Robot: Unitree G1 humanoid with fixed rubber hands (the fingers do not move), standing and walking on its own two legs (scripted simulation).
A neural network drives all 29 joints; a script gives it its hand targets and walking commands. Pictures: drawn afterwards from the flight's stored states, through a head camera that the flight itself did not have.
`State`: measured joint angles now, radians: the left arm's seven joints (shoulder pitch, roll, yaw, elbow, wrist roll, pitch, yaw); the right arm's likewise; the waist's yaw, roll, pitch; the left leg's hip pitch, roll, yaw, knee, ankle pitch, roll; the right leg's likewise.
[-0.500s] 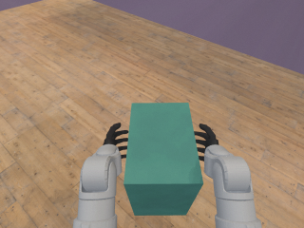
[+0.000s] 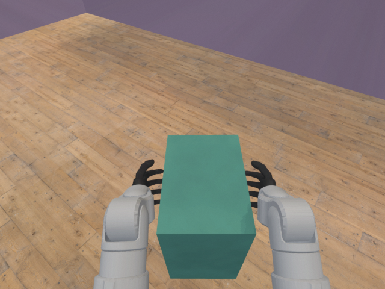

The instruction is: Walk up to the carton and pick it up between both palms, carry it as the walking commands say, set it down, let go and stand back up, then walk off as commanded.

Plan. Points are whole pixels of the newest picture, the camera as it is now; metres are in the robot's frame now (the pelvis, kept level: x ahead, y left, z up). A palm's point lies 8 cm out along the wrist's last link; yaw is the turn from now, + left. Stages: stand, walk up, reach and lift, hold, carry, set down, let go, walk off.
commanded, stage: carry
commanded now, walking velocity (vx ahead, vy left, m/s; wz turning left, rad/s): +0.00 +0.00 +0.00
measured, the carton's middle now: (202, 209) +0.31 -0.01 +0.01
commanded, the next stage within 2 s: hold in 1.42 s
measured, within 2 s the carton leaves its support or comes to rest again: neither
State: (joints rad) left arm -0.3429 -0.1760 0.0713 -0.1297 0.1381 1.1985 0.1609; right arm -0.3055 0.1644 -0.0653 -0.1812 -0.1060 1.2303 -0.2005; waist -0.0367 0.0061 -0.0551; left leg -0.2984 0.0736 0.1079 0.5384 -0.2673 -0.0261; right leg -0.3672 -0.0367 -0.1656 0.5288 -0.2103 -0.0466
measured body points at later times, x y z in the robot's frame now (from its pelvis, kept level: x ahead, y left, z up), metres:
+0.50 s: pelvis -0.02 +0.00 +0.00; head -0.04 +0.00 +0.45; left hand +0.29 +0.12 +0.07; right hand +0.29 -0.12 +0.06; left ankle -0.01 +0.13 -0.73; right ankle +0.04 -0.09 -0.73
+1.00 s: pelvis -0.02 +0.02 +0.00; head -0.03 +0.02 +0.45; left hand +0.30 +0.15 +0.05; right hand +0.30 -0.10 +0.04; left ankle -0.01 +0.13 -0.73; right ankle +0.04 -0.09 -0.73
